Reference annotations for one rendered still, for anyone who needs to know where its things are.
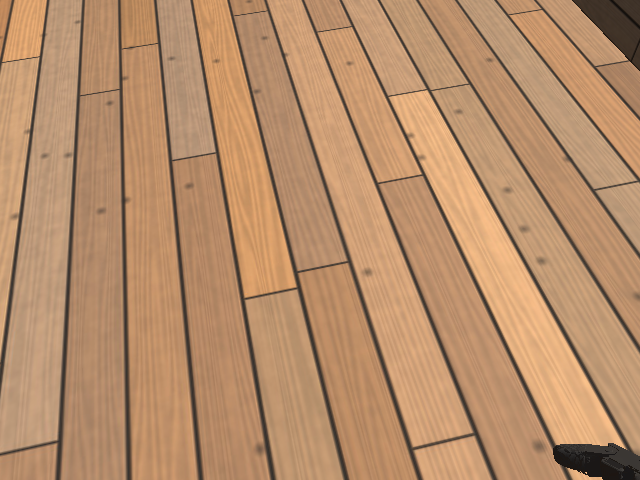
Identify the right robot hand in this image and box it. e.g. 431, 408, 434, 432
553, 443, 640, 480

